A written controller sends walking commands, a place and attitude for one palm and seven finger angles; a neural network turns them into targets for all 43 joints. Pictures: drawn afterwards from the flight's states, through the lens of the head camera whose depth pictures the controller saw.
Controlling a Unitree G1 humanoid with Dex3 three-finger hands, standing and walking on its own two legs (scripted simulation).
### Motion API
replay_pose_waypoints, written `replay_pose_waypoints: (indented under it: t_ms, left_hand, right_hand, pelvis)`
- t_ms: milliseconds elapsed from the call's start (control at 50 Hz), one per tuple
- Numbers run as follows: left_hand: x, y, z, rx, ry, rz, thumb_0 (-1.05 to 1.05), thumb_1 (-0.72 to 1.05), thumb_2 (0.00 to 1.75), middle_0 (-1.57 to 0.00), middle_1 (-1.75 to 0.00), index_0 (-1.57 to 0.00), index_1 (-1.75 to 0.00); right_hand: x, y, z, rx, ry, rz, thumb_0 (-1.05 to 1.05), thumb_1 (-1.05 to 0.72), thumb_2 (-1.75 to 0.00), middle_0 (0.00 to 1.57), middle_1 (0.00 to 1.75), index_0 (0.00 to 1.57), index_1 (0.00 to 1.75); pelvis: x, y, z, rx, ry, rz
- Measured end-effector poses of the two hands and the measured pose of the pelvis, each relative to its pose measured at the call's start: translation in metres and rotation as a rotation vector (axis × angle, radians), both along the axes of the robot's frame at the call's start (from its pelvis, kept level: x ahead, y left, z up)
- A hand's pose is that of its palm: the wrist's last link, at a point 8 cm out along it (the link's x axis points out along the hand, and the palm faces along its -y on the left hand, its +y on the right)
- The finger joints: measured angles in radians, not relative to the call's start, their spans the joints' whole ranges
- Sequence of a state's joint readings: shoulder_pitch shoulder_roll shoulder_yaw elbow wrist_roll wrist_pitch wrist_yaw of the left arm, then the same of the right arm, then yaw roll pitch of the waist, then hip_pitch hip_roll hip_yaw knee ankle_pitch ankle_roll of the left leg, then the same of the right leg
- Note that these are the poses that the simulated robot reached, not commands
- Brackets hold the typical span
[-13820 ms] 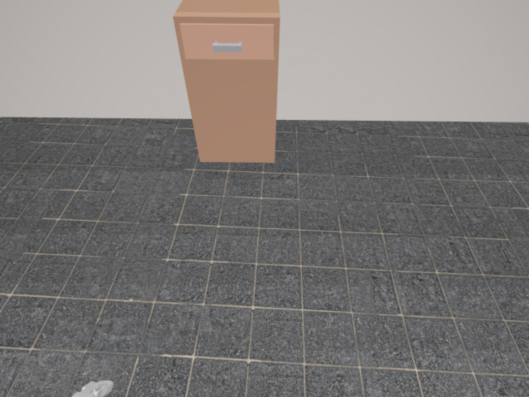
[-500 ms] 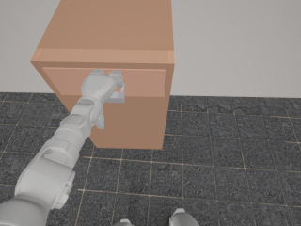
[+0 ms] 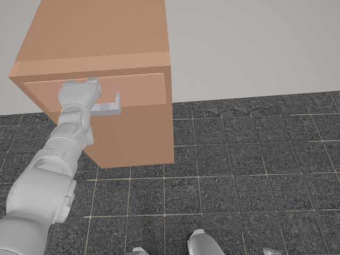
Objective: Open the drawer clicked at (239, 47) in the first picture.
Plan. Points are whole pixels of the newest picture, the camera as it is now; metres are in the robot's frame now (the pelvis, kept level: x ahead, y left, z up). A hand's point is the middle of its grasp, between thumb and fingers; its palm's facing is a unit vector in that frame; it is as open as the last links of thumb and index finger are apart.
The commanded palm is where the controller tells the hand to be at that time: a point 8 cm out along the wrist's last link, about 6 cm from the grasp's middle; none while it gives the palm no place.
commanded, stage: move the hooked fingers above the handle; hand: left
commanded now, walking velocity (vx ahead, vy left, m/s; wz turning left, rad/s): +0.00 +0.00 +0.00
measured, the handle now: (100, 103) +0.55 +0.17 -0.05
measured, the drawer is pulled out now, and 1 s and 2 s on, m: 0.00 0.00 0.00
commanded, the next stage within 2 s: lift the fingers back up to retry in 0.04 s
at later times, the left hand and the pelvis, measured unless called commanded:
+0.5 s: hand (101, 94) +0.51 +0.14 +0.04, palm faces -0.04 +0.04 -1.00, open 13.3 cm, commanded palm +0.48 +0.17 +0.05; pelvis +0.00 +0.01 -0.01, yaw +1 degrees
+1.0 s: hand (92, 100) +0.51 +0.17 +0.01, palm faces +0.12 +0.02 -0.99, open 13.7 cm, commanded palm +0.48 +0.17 +0.05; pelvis +0.01 +0.01 -0.02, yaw +2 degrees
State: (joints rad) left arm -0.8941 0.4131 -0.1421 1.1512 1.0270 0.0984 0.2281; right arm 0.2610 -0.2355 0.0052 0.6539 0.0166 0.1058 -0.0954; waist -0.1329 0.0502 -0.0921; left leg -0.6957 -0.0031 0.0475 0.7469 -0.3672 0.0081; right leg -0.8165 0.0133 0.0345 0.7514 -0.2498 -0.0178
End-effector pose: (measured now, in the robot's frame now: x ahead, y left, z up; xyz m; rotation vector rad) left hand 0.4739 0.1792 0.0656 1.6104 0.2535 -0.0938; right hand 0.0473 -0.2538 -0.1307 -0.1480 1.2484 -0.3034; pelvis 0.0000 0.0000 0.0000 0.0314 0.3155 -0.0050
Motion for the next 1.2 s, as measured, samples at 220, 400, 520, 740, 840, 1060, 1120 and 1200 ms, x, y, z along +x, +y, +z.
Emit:
replay_pose_waypoints:
  t_ms: [220, 400, 520, 740, 840, 1060, 1120, 1200]
  left_hand:
    - [-0.016, -0.028, -0.019, -0.14, -0.284, -0.323, 0.0, -0.49, 0.3, -0.32, -1.2, -0.33, -1.21]
    - [0.013, -0.04, 0.007, 0.026, -0.357, -0.064, 0.0, -0.48, 0.3, -0.39, -1.26, -0.36, -1.32]
    - [0.019, -0.046, 0.026, -0.004, -0.15, 0.029, 0.0, -0.49, 0.3, -0.35, -1.23, -0.37, -1.35]
    - [-0.008, -0.014, -0.021, -0.083, -0.07, -0.185, 0.0, -0.49, 0.3, -0.32, -1.2, -0.32, -1.24]
    - [-0.018, -0.006, -0.037, -0.091, -0.198, -0.236, 0.0, -0.49, 0.3, -0.32, -1.2, -0.32, -1.22]
    - [0.015, -0.02, 0.008, 0.001, -0.284, -0.033, 0.0, -0.49, 0.3, -0.36, -1.22, -0.37, -1.3]
    - [0.017, -0.022, 0.015, -0.013, -0.204, 0.002, 0.0, -0.49, 0.3, -0.36, -1.22, -0.36, -1.31]
    - [0.014, -0.022, 0.014, -0.028, -0.106, -0.036, 0.0, -0.49, 0.3, -0.34, -1.21, -0.33, -1.28]
  right_hand:
    - [-0.007, -0.03, -0.013, -0.088, 0.082, 0.093, 0.01, -0.91, -0.9, 0.2, 0.3, 0.2, 0.3]
    - [0.0, 0.006, -0.027, 0.07, 0.103, 0.053, 0.01, -0.91, -0.9, 0.2, 0.3, 0.2, 0.29]
    - [0.003, 0.018, -0.013, 0.081, 0.041, 0.0, 0.01, -0.91, -0.9, 0.21, 0.3, 0.2, 0.3]
    - [-0.026, -0.016, -0.006, -0.058, 0.042, 0.025, 0.01, -0.9, -0.9, 0.21, 0.3, 0.2, 0.3]
    - [-0.033, -0.022, -0.013, -0.074, 0.105, 0.056, 0.01, -0.91, -0.9, 0.2, 0.3, 0.2, 0.3]
    - [-0.013, 0.01, -0.017, 0.052, 0.116, 0.039, 0.01, -0.91, -0.9, 0.2, 0.3, 0.2, 0.29]
    - [-0.004, 0.017, -0.013, 0.071, 0.09, 0.028, 0.01, -0.91, -0.9, 0.2, 0.3, 0.2, 0.3]
    - [0.007, 0.017, -0.005, 0.058, 0.033, 0.018, 0.01, -0.91, -0.9, 0.21, 0.3, 0.2, 0.3]
  pelvis:
    - [0.007, 0.003, -0.026, -0.025, 0.074, 0.065]
    - [0.006, 0.006, -0.018, -0.019, 0.066, 0.037]
    - [0.003, 0.005, -0.004, -0.005, 0.014, 0.013]
    - [-0.003, 0.005, -0.018, -0.009, 0.045, 0.014]
    - [-0.002, 0.008, -0.027, -0.02, 0.08, 0.043]
    - [0.01, 0.012, -0.014, -0.03, 0.06, 0.043]
    - [0.013, 0.012, -0.007, -0.022, 0.038, 0.027]
    - [0.016, 0.01, -0.002, -0.017, 0.015, 0.016]
